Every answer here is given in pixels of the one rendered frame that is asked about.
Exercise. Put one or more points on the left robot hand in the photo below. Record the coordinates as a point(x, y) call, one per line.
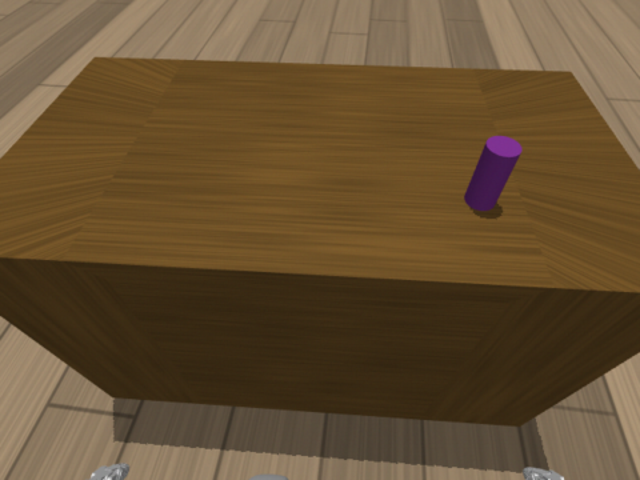
point(113, 472)

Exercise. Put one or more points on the can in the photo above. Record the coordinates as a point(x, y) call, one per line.
point(494, 167)

